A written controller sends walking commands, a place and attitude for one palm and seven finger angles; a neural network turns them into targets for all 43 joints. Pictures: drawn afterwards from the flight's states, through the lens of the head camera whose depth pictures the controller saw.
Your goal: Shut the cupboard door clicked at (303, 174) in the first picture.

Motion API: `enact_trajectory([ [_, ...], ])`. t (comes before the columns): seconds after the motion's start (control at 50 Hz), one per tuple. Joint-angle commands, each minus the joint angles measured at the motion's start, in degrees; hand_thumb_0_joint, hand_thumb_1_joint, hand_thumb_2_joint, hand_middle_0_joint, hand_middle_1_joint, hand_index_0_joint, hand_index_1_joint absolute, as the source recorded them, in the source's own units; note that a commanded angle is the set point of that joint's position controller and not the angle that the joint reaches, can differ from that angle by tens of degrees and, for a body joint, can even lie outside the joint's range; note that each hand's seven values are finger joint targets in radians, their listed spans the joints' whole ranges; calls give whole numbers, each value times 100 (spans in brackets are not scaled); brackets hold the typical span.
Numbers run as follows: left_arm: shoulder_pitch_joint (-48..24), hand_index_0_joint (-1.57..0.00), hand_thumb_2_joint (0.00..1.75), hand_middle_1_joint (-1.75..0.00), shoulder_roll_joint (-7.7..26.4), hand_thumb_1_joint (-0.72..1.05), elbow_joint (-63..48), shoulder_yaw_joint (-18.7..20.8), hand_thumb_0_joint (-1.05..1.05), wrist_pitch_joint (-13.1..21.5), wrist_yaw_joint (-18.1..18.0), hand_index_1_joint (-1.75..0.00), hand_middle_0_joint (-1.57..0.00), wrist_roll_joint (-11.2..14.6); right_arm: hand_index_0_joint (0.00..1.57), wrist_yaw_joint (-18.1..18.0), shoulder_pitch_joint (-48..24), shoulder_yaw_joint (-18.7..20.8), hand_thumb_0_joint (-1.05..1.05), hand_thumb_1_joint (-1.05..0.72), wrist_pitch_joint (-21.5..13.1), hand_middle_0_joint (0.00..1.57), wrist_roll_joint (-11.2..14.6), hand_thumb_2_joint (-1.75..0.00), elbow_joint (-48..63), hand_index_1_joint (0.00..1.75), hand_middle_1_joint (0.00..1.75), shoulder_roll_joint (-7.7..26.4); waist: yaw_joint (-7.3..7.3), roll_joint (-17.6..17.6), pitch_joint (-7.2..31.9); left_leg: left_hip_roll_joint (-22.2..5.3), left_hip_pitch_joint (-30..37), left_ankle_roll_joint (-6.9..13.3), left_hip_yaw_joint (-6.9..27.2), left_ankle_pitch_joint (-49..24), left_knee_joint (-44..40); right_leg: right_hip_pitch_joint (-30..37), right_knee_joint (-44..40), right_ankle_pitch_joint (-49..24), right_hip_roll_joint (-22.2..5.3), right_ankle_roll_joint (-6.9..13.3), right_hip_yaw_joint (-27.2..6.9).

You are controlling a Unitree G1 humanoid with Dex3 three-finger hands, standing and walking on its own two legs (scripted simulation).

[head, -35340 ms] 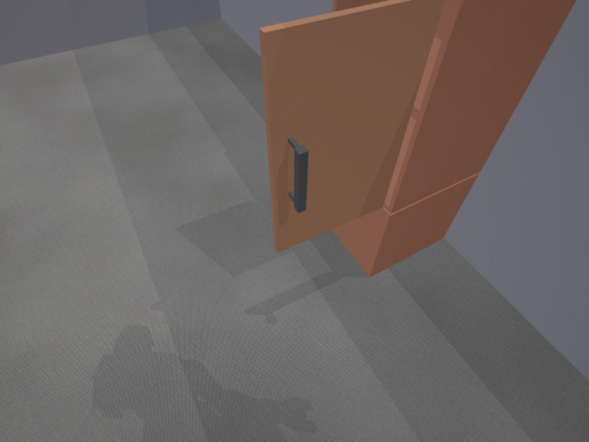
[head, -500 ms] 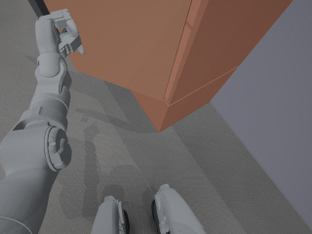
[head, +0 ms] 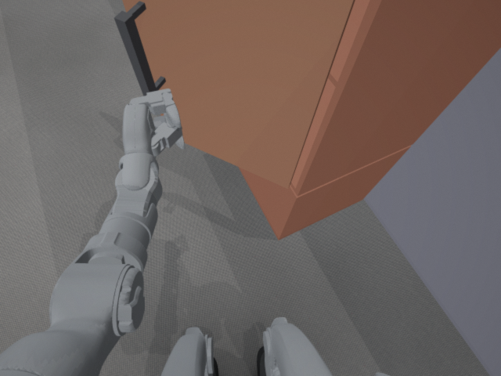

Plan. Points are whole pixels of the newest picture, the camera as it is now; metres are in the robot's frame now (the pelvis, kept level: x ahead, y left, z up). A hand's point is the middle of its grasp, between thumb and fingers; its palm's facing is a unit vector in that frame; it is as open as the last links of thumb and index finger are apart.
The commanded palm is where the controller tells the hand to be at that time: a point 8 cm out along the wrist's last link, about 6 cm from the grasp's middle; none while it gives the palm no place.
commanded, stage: draw the hand back to the body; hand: left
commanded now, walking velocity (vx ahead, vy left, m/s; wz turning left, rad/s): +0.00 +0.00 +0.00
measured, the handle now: (145, 55) +0.66 +0.14 +0.05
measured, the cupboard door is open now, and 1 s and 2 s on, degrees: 38 38 38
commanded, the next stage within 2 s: step back with the hand held close in 1.66 s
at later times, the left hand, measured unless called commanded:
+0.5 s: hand (120, 152) +0.40 +0.13 +0.13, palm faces +0.01 -1.00 -0.05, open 3.1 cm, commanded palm +0.36 +0.19 +0.13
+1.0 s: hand out of the picture +0.27 +0.23 +0.21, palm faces +0.28 -0.91 -0.30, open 4.0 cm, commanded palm +0.23 +0.28 +0.23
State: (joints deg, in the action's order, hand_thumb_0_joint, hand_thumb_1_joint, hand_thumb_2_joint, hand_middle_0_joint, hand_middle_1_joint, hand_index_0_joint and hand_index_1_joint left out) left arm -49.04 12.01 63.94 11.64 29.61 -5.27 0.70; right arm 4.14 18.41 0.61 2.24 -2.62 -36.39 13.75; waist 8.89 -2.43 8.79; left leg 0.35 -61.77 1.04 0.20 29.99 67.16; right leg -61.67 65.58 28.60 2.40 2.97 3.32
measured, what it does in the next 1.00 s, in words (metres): rises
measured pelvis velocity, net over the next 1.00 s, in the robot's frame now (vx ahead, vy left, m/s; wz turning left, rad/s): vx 0.03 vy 0.01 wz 0.02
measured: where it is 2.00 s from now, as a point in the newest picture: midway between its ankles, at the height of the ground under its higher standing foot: outside the picture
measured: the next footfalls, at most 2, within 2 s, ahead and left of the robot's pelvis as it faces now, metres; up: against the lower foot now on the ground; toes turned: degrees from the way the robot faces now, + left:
none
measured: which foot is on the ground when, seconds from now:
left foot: down 0.00-1.00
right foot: down 0.00-1.00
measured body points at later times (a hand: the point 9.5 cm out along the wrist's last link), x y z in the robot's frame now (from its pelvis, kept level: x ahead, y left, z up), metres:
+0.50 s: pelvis +0.01 +0.00 +0.05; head +0.07 +0.00 +0.50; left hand +0.39 +0.19 +0.13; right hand +0.09 -0.25 -0.07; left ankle +0.01 +0.11 -0.64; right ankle +0.02 -0.09 -0.64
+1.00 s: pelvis +0.03 +0.01 +0.10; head +0.01 -0.01 +0.55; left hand +0.25 +0.28 +0.23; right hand +0.24 -0.18 +0.02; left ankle +0.01 +0.11 -0.64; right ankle +0.02 -0.09 -0.64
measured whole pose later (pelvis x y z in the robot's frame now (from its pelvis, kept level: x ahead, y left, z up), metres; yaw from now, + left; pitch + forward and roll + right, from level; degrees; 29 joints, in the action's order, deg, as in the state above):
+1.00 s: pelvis +0.03 +0.01 +0.10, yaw +1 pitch -2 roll +0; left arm 13.0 16.5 -7.6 6.5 1.5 -4.8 3.5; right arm -4.2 8.9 -3.9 0.3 1.6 -31.5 12.1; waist -3.1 -3.9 1.3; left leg 2.5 -8.2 2.2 0.4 15.8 26.0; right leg -8.3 25.7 15.5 0.9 1.3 1.7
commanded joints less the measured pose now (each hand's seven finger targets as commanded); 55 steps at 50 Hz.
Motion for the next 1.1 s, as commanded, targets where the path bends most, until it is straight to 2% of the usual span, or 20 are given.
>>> enact_trajectory([
  [0.0,-2817,-130,90,-150,839,90,-1008,94,0,456,-18,-150,-130,48,20,-116,1011,325,0,-90,-101,20,2,-90,160,30,30,908,332,71,2680,56,1418,80,135,-1765,-521,1740,-822,-2321,-66,-222,-395],
  [0.06,-2832,-130,90,-150,816,90,-732,104,0,454,13,-150,-130,26,20,-106,1019,305,0,-90,-120,20,-26,-90,146,30,30,910,349,59,2644,61,1371,83,149,-1776,-491,1626,-776,-2288,-72,-219,-379],
  [0.08,-2486,-130,90,-150,1110,90,-993,386,0,476,34,-150,-130,51,20,-99,1011,324,0,-90,-105,20,-14,-90,249,30,30,933,90,-20,2955,64,1526,63,124,-1928,-554,1896,-757,-2416,-66,-189,-399],
  [0.1,-2100,-130,90,-150,1163,90,-1261,457,0,475,77,-150,-130,94,20,-95,962,319,0,-90,-82,20,10,-90,385,30,30,925,-102,-100,3316,72,1760,43,96,-2185,-659,2202,-751,-2654,-65,-167,-393],
  [0.14,-1447,-130,90,-150,1110,90,-1755,457,0,386,178,-150,-130,218,20,-86,911,311,0,-90,-50,20,78,-90,580,30,30,878,-302,-184,3555,71,2081,28,39,-2542,-818,2607,-818,-3033,-43,-159,-381],
  [0.22,-577,-130,90,-150,868,90,-2751,131,0,-56,341,-150,-130,426,20,-177,720,299,0,-90,10,20,283,-90,846,30,30,821,-348,464,2794,59,2010,99,-106,-2024,-1343,3231,-1449,-2804,-35,-229,-438],
  [0.26,-518,-130,90,-150,984,90,-3345,168,0,-141,367,-150,-130,559,20,-296,632,290,0,-90,-30,20,344,-90,881,30,30,826,-354,539,2582,45,2204,113,-122,-1875,-1565,3392,-1693,-2632,-53,-248,-460],
  [0.3,-334,-130,90,-150,828,90,-3677,7,0,-189,421,-150,-130,666,20,-381,498,270,0,-90,-115,20,385,-90,870,30,30,792,-331,643,2212,52,2335,135,-139,-1624,-1741,3430,-1954,-2317,-63,-274,-480],
  [0.36,79,-130,90,-150,719,90,-4154,-232,0,-159,536,-150,-130,686,20,-467,316,249,0,-90,-250,20,429,-90,830,30,30,765,-389,185,1917,24,2880,104,-74,-1641,-2018,3343,-2099,-2182,-58,-218,-369],
  [0.44,1329,-130,90,-150,598,90,-4434,-392,0,-461,778,-150,-130,807,20,-481,79,206,0,-90,-358,20,506,-90,944,30,30,769,-570,4,1501,19,3287,86,-39,-1852,-2352,3498,-2305,-2277,-72,-166,-258],
  [0.54,2228,-119,90,-138,859,90,-5381,-164,0,-912,1026,-138,-119,1088,20,-550,-376,129,0,-90,-461,20,584,-90,1219,30,30,754,-809,79,1257,33,3519,97,-51,-1969,-2700,4042,-2555,-2374,-131,-162,-275],
  [0.56,2338,-116,90,-135,861,90,-5570,-136,0,-979,1055,-135,-116,1139,20,-566,-473,105,0,-90,-497,20,600,-90,1255,30,30,717,-799,237,1177,26,3584,108,-37,-2016,-2755,4099,-2602,-2456,-142,-179,-252],
  [0.58,2543,-113,90,-132,1214,90,-5987,-476,0,-1238,706,-132,-113,539,20,-676,-757,140,0,-90,-297,20,605,-90,1317,30,30,562,-879,359,1335,32,3853,101,-77,-2051,-3041,4550,-2934,-2409,-314,-223,-585],
  [0.62,2903,-108,90,-126,1000,90,-6572,-619,0,-1595,405,-126,-108,458,20,-805,-955,84,0,-90,-213,20,600,-90,1421,30,30,520,-840,161,924,-7,4151,114,-76,-2166,-3289,4673,-3182,-2494,-333,-225,-500],
  [0.7,3519,-97,90,-114,1170,90,-7017,-426,0,-2028,140,-114,-97,375,20,-957,-1176,-36,0,-90,-170,20,576,-90,1355,30,30,492,-864,349,409,-38,4622,135,-31,-2289,-3721,4931,-3631,-2555,-317,-227,-407],
  [0.74,3774,-92,90,-108,1174,90,-7321,-424,0,-2170,99,-108,-92,363,20,-995,-1245,-61,0,-90,-214,20,550,-90,1326,30,30,485,-894,96,303,-49,4932,130,-16,-2483,-3896,5089,-3790,-2634,-306,-192,-363],
  [0.82,4341,-81,90,-96,1115,90,-7849,-353,0,-2345,22,-96,-81,323,20,-972,-1351,-148,0,-90,-332,20,491,-90,1306,30,30,429,-942,-44,93,-91,5386,67,52,-2781,-4235,5299,-4035,-2677,-271,-160,-227],
  [0.98,5452,-58,90,-72,1411,90,-8738,261,0,-2453,-40,-72,-58,295,20,-867,-1461,-181,0,-90,-497,20,381,-90,1231,30,30,418,-1081,5,-255,-126,5590,-6,76,-3313,-4565,5712,-4345,-2939,-281,-152,-156],
  [1.02,5674,-53,90,-66,1567,90,-9071,508,0,-2413,-63,-66,-53,295,20,-851,-1484,-158,0,-90,-552,20,362,-90,1235,30,30,416,-1138,-121,-76,-132,5684,-23,90,-3447,-4577,5828,-4349,-2959,-286,-158,-154],
  [1.08,6090,-45,90,-57,1655,90,-9375,728,0,-2374,-85,-57,-45,302,20,-822,-1508,-140,0,-90,-629,20,361,-90,1201,30,30,402,-1164,-202,-171,-135,5659,-41,86,-3445,-4602,5849,-4406,-2903,-289,-163,-150],
])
